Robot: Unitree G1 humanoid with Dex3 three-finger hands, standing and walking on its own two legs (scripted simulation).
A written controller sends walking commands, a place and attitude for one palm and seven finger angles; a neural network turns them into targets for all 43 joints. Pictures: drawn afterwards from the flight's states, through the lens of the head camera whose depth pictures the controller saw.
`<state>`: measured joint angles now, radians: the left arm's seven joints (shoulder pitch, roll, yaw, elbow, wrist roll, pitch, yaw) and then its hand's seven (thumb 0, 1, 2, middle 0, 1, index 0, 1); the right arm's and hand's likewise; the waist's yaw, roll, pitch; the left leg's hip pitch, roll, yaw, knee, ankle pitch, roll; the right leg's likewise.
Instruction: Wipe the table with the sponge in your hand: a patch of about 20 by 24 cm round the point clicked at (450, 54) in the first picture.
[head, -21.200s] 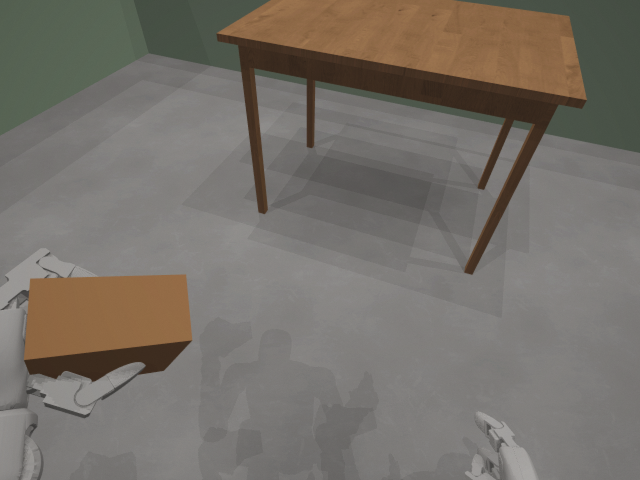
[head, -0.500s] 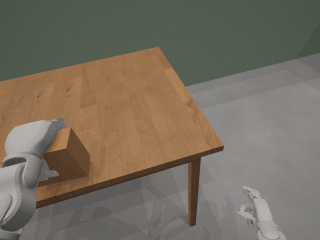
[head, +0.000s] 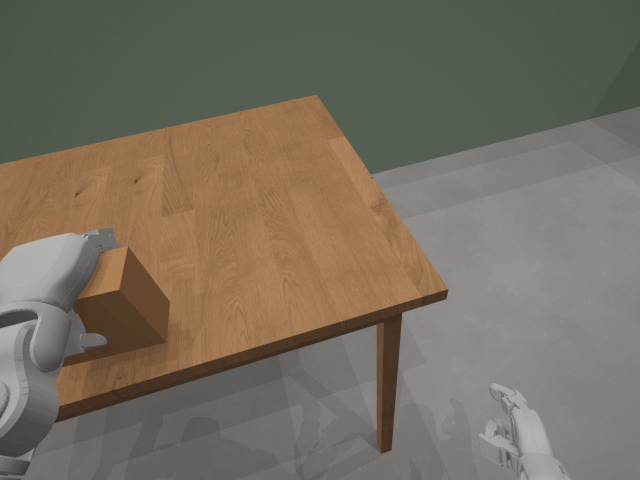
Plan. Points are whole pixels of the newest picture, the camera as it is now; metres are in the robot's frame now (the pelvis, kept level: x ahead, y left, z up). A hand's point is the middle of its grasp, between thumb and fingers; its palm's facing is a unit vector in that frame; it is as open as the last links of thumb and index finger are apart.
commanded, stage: lower the sponge onto the table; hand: left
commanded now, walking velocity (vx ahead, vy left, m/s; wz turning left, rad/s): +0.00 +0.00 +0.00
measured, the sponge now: (100, 317) +0.23 +0.32 +0.11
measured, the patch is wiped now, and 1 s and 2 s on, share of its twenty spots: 0.00 0.00 0.10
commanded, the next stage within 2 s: wipe forward along the first lane in 1.62 s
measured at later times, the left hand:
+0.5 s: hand (78, 298) +0.23 +0.32 +0.15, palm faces +0.07 -0.06 -1.00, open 10.1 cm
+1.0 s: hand (85, 316) +0.23 +0.33 +0.12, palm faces +0.02 -0.07 -1.00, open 10.1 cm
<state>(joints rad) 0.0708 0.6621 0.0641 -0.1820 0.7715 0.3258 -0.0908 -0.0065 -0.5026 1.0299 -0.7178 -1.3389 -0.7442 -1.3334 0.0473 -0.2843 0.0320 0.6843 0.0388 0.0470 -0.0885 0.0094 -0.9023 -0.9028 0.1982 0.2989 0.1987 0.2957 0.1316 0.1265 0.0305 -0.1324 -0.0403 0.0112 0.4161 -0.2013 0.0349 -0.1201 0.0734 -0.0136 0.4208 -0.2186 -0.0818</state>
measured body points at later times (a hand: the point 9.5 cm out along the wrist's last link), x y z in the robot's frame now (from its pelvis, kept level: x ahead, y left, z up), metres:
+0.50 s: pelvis +0.00 +0.01 +0.00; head -0.01 -0.04 +0.45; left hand +0.22 +0.32 +0.20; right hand +0.26 -0.18 -0.09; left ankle +0.02 +0.10 -0.74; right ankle +0.01 -0.07 -0.74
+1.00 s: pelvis +0.01 +0.02 +0.00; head +0.00 -0.03 +0.45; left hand +0.22 +0.33 +0.18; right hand +0.25 -0.19 -0.09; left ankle +0.02 +0.10 -0.74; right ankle +0.01 -0.07 -0.74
